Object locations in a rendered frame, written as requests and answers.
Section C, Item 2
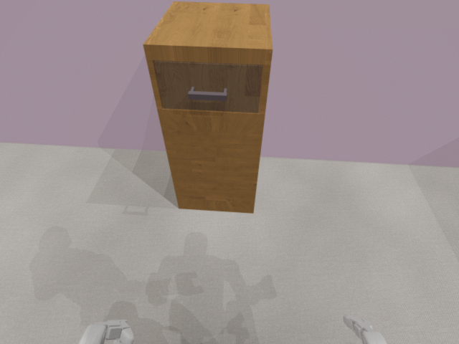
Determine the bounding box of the robot left hand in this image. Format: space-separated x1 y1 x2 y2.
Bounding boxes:
78 320 134 344

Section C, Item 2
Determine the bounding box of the cabinet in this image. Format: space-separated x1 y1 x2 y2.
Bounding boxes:
143 1 273 214

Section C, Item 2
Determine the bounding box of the drawer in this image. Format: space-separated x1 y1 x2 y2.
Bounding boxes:
154 60 263 113

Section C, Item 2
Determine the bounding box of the robot right hand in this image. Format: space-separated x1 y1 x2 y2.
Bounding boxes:
344 315 387 344

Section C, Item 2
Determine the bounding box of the handle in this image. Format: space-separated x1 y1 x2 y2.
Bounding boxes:
188 87 227 101

